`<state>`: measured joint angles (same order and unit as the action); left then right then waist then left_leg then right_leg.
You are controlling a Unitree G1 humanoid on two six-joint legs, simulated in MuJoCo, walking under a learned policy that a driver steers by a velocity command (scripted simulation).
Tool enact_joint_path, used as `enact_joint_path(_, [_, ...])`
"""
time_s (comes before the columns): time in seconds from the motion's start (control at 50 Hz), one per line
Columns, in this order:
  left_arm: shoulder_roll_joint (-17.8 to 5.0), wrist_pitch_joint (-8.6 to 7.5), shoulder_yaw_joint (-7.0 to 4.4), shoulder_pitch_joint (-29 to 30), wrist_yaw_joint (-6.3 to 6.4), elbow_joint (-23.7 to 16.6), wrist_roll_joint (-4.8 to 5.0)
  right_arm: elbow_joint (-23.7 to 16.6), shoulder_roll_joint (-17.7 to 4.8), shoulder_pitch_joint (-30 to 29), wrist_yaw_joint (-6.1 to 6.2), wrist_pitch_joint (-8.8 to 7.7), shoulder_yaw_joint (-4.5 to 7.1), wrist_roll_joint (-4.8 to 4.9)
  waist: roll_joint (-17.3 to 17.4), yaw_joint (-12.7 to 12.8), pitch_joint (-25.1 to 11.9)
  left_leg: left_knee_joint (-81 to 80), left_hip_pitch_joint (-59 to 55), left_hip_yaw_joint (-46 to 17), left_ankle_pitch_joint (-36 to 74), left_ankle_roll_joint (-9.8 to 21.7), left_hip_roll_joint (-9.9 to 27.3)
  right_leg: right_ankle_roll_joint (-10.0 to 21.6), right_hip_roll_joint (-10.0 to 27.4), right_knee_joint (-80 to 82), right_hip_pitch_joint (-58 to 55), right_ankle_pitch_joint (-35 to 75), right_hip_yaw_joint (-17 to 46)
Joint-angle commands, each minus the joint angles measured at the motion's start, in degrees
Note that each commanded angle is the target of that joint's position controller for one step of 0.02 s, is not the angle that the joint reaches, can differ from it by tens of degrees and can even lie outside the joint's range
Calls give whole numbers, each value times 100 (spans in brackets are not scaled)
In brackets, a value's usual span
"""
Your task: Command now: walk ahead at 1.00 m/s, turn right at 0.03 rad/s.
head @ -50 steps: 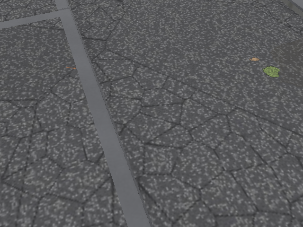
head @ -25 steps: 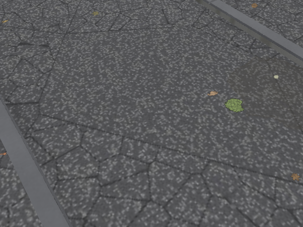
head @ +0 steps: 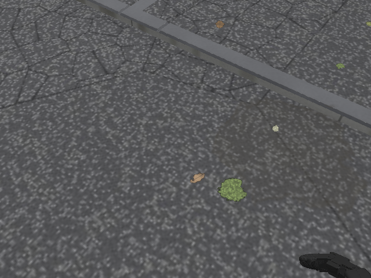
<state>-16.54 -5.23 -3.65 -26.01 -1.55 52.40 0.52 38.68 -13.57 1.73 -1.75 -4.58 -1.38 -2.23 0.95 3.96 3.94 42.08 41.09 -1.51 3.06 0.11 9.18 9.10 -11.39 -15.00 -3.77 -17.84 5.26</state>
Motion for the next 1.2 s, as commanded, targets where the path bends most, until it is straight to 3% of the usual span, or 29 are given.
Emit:
enact_joint_path(0.02, [-843, -248, -161, -2, -10, -255, 23, -269, -484, -460, -40, -29, 113, 149, -128, 110, 254, -953, -1489, 676, 1222, 417, -387, 194, 1472, 1153, 1047, 3596, 215])
enact_joint_path(0.08, [-1107, -172, -174, -28, 153, -145, -175, -55, -771, 87, -33, -80, 251, 51, -403, -216, -161, -1190, -1668, 932, 272, 691, -1097, -146, 1741, 107, -346, 6532, -272])
enact_joint_path(0.12, [-1169, -36, -184, 392, 271, -213, -343, 613, -981, 2071, 12, -116, 390, 81, -563, -1178, -935, -1296, -3256, 868, 218, 781, -1492, -398, 1721, -2258, -226, 7329, -629])
enact_joint_path(0.14, [-1083, -21, -149, 678, 314, -314, -327, 929, -1168, 3022, 54, -109, 484, 36, -432, -1646, -1190, -1390, -4176, 481, 605, 919, -1139, -524, 1415, -4052, 491, 6197, -860])
enact_joint_path(0.16, [-153, -19, 29, -103, 249, -551, -114, 951, -1873, 3037, 49, -86, 664, -97, 1696, -817, -1796, -612, -6341, -2119, 3422, 2091, 716, -1016, 397, -7228, 3161, -240, -861])
enact_joint_path(0.18, [-228, -169, 250, 93, 88, -726, -135, 537, -1489, 2634, -29, -216, 619, 171, 1458, -1018, -3290, -1667, -7423, -4384, 1945, 2535, 1006, -1180, 198, -8176, 4092, -1212, 559])
enact_joint_path(0.2, [-762, -227, 129, 646, 77, -984, 26, 280, -1472, 1939, 3, -206, 698, 244, 752, -996, -2691, -1925, -6794, -3901, 884, 2245, 829, -1002, 651, -7751, 4328, -831, 745])
enact_joint_path(0.24, [-833, -225, 123, 1533, 123, -1292, -56, 91, -1126, 1229, -19, -167, 607, 373, -684, -543, -1106, -2364, -4489, -2895, 1272, 1914, 288, -939, 943, -6812, 4095, -627, 372])
enact_joint_path(0.28, [-769, -112, 115, 1510, 143, -1483, -174, 63, -1043, 1200, 0, -160, 579, 315, -563, -186, -591, -2586, -3275, -2270, 2297, 1856, -98, -1018, 1087, -6037, 3693, -605, 285])
enact_joint_path(0.34, [-441, 5, 221, 1609, 254, -1711, -210, -12, -1283, 1130, 126, -54, 678, 340, -210, -61, -591, -2449, -2320, -1567, 3233, 1673, -673, -1291, 966, -4167, 3232, -234, -27])
enact_joint_path(0.4, [-417, 125, 240, 2030, 343, -1860, -120, -45, -1507, 1305, 331, 240, 800, 424, 122, -246, -1231, -2039, -2260, -1541, 3038, 1107, -953, -1434, 568, -2883, 2684, 928, -86])
enact_joint_path(0.46, [-454, 167, 229, 2586, 320, -2034, -61, -53, -1313, 1496, 524, 489, 790, 488, 388, -506, -1316, -1753, -2675, -1752, 1637, 564, -1044, -1423, 492, -1978, 2838, 1707, 38])
enact_joint_path(0.54, [-458, -28, 202, 2461, 155, -1856, -174, -22, -647, 1596, 623, 542, 565, 221, 642, -638, -1213, -1129, -3340, -1808, 1049, 628, -627, -1074, 1001, -1337, 2706, 2400, 89])
enact_joint_path(0.58, [-470, -116, 185, 1995, 135, -1692, -259, 19, -434, 1668, 518, 456, 444, 86, 114, -545, -1471, -134, -3028, -1346, 431, 449, -1052, -479, 1413, -882, 1372, 4140, 575])
enact_joint_path(0.6, [-690, -73, 147, 1965, 156, -1737, -385, 75, -532, 2176, 484, 432, 457, 96, -949, -796, -1575, 938, -2156, -963, -1907, 31, -1574, 516, 2294, -1169, 489, 5832, 1655])
enact_joint_path(0.62, [-614, 14, 108, 1784, 155, -1712, -314, -43, -868, 2170, 426, 431, 478, 42, -1777, -698, -1740, 1756, -1395, -615, -3808, -255, -1606, 1291, 3039, -713, 238, 5224, 3179])
enact_joint_path(0.64, [-676, 78, 52, 1694, 144, -1772, -134, -76, -1250, 1861, 394, 477, 592, 108, -1187, -541, -1545, 2275, -1034, -741, -3918, -311, -1499, 1274, 2987, -530, 359, 3770, 3727])
enact_joint_path(0.66, [-862, 160, -42, 1616, 156, -1839, -40, -132, -1327, 1352, 399, 552, 640, 145, -555, -367, -1369, 2833, -742, -752, -3739, -356, -1533, 1029, 2760, -508, 482, 2710, 3608])
enact_joint_path(0.7, [-1044, 274, -110, 1717, 197, -1972, 19, -231, -1107, 1026, 395, 656, 617, 125, -62, -427, -993, 2882, -663, -839, -3263, -360, -1475, 617, 2347, -304, 1256, 1544, 3210])
enact_joint_path(0.76, [-887, 508, -157, 1811, 264, -2050, 33, -253, -655, 806, 404, 588, 520, 215, -604, -499, -818, 964, -1403, -436, -2907, -319, -1605, 54, 1406, -89, 1875, 738, 2370])
enact_joint_path(0.8, [-954, 603, -246, 1635, 317, -2028, 41, -231, -559, 726, 384, 532, 512, 265, -941, -457, -1044, 179, -1900, -433, -2801, -327, -1713, 50, 1310, -104, 1808, 811, 2418])
enact_joint_path(0.92, [-956, 762, -397, 1472, 440, -2117, 175, -8, -926, 1058, 282, 360, 698, 327, -1120, -614, -1186, -2184, -3474, -625, -1417, 19, -1282, -406, 1095, -288, 2233, -421, 2831])
enact_joint_path(0.94, [-723, 782, -336, 1321, 440, -2147, 172, -21, -1236, 1125, 303, 373, 774, 216, -442, -538, -1345, -2420, -4178, -1377, -1648, 454, -347, -674, 698, -1096, 3007, -1373, 2339])
enact_joint_path(0.96, [-587, 740, -327, 1293, 409, -2260, 217, -100, -1500, 818, 293, 400, 808, -24, 1238, -356, -1087, -2738, -3949, -2654, -1204, 1178, 869, -895, -23, -2737, 3908, -1649, 935])
enact_joint_path(0.98, [-1066, 662, -467, 1141, 359, -2191, 108, -265, -1208, 423, 311, 350, 750, -167, 1148, -236, -861, -2791, -3436, -2805, -747, 1400, 1273, -1139, 456, -3900, 4100, -1410, 865])
enact_joint_path(1.0, [-1238, 683, -535, 968, 338, -2018, 90, -390, -915, 55, 371, 333, 676, -77, 715, -86, -721, -2625, -3284, -2125, -583, 1206, 974, -1211, 633, -4449, 4031, -1013, 668])
enact_joint_path(1.04, [-933, 793, -468, 683, 372, -1808, 33, -445, -727, -89, 447, 336, 602, 118, 400, -84, -607, -2431, -3322, -1336, -370, 951, 498, -1316, 732, -5332, 4214, -464, 482])
enact_joint_path(1.12, [-671, 796, -295, 1330, 295, -2186, 132, -341, -846, 424, 507, 436, 604, 95, 548, -487, -387, -2444, -3759, -510, 580, 1193, 379, -1635, 1273, -5313, 4786, 1, -189])
enact_joint_path(1.2, [-391, 737, -117, 1797, 192, -2503, 34, -137, -1200, 927, 430, 533, 714, 125, 556, -768, -635, -2287, -4005, -402, 1398, 1451, 582, -1685, 1449, -4254, 4223, -332, -328])
